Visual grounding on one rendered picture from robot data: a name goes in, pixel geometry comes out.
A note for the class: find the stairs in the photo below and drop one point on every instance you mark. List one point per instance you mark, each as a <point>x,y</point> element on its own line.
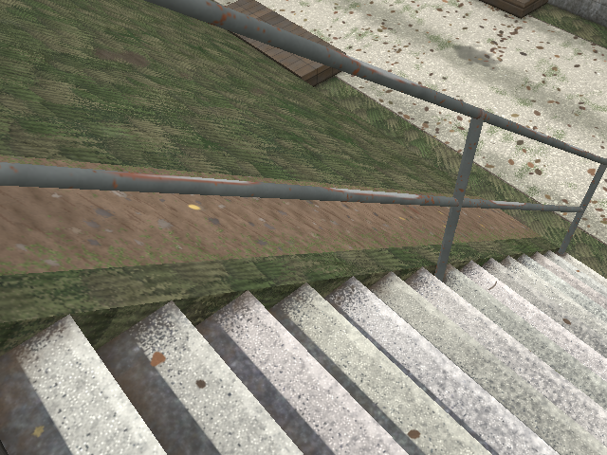
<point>506,358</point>

